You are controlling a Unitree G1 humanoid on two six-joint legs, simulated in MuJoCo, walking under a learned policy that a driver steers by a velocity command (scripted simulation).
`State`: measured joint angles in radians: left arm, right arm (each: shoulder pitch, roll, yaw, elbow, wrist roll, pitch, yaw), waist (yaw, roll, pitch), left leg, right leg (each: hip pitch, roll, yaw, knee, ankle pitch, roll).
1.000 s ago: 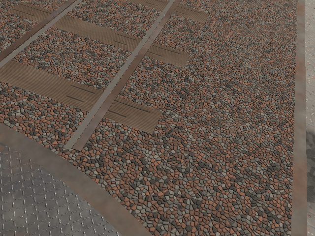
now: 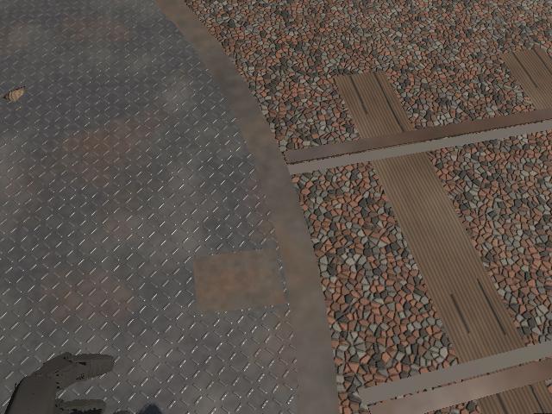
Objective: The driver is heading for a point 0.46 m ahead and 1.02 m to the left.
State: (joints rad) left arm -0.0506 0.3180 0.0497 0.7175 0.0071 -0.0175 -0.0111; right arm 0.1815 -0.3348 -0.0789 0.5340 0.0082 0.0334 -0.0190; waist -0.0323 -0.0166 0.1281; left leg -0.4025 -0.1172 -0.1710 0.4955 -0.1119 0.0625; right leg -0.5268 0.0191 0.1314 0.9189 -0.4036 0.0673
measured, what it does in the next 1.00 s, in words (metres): steps to the left, turning left: right foot, then left foot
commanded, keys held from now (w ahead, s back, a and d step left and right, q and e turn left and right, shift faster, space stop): q+shift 0.38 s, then w+q+shift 0.62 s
